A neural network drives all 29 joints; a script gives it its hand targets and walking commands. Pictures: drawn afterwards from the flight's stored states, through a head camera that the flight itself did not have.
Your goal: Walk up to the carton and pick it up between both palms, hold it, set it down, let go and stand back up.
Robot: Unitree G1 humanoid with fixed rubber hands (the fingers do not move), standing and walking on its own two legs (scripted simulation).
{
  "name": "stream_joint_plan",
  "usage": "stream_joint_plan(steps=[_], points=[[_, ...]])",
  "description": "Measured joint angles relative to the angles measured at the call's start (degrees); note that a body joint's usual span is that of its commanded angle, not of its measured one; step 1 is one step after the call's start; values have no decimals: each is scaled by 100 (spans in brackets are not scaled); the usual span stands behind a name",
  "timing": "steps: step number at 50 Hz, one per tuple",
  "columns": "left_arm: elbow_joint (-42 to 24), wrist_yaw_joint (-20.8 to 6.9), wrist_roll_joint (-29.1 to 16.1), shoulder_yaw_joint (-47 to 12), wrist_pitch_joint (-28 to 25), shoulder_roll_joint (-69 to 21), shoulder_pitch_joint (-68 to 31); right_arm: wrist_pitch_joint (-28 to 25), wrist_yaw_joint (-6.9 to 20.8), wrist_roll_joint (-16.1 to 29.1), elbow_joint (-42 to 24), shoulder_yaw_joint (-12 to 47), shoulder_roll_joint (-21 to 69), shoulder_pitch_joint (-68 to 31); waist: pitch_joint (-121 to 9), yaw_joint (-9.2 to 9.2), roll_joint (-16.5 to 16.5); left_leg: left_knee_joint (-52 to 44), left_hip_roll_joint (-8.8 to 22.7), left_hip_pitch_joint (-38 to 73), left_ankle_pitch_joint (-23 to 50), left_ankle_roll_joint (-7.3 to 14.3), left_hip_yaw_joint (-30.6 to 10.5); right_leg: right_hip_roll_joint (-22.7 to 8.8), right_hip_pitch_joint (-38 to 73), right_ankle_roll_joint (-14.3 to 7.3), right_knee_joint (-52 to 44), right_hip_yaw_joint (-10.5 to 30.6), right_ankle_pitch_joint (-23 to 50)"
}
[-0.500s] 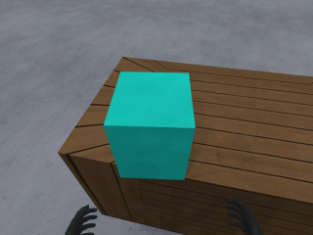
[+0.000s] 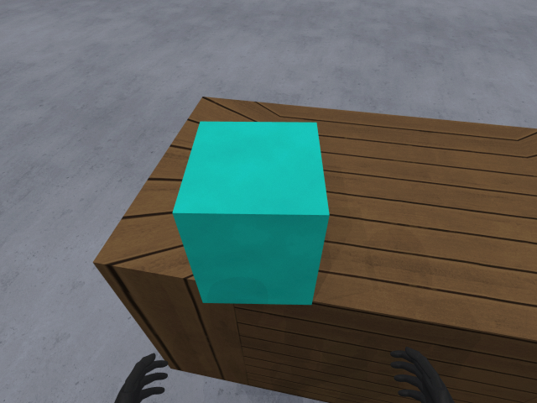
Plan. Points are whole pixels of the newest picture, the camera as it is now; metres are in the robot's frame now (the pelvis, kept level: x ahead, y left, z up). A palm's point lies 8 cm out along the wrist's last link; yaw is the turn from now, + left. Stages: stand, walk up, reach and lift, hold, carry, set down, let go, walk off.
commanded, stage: stand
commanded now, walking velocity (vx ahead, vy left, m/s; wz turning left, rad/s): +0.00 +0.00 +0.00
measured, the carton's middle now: (257, 216) +0.43 +0.03 +0.04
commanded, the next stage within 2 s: none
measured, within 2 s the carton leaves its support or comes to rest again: neither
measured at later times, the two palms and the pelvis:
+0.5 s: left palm out of the picture +0.10 +0.24 -0.11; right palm out of the picture +0.01 -0.24 -0.14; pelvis -0.02 +0.02 -0.02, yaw -4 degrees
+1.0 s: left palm out of the picture +0.07 +0.25 -0.12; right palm out of the picture -0.01 -0.23 -0.14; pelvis -0.03 +0.02 -0.01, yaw -6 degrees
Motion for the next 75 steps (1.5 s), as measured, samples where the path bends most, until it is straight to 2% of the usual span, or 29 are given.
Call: stream_joint_plan(steps=[6, 11, 24, 37, 58, 75], points=[[266, -120, 194, 55, -690, 80, 255, 918, -33, -68, -31, -26, -215, 101, -212, 37, 104, 583, 56, -624, -246, 19, 107, 38, -668, 20, 569, 110, -191], [482, -141, 171, 106, -841, 99, 607, 1170, -9, -53, 218, -87, -377, 396, -302, 11, 159, 936, 85, -985, -411, 54, 200, 61, -1075, 47, 929, 210, -312], [614, -42, 158, 38, -793, 14, 805, 1253, -87, -40, 557, -7, -267, 840, -531, -103, 54, 1141, 36, -1174, -471, 157, 412, 21, -1397, 151, 1251, 440, -354], [764, 11, 140, 19, -801, -55, 955, 1243, -127, -9, 691, 13, -235, 761, -480, -78, 139, 987, -1, -1207, -301, 203, 510, 1, -1498, 196, 1163, 562, -180], [1133, 42, 111, 23, -803, -142, 886, 1238, -154, 32, 1082, -11, -170, 787, -463, -122, 73, 849, -5, -1115, -244, 216, 568, 16, -1440, 221, 1024, 660, -88], [1631, 109, 90, 43, -770, -128, 850, 1239, -190, 49, 1481, -57, -96, 698, -373, -122, 74, 710, -18, -908, -216, 212, 575, 14, -1252, 228, 899, 693, -55]])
